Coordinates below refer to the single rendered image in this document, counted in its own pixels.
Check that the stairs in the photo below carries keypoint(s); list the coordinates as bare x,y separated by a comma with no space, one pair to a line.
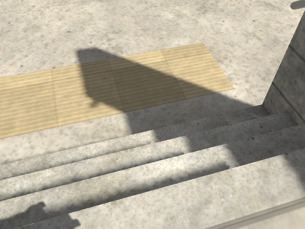
56,184

